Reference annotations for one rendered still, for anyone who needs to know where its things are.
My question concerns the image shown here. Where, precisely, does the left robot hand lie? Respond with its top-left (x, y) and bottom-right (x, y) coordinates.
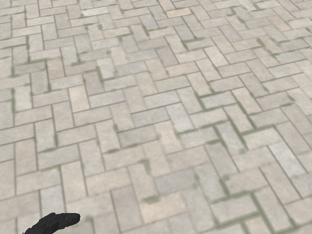
top-left (22, 213), bottom-right (81, 234)

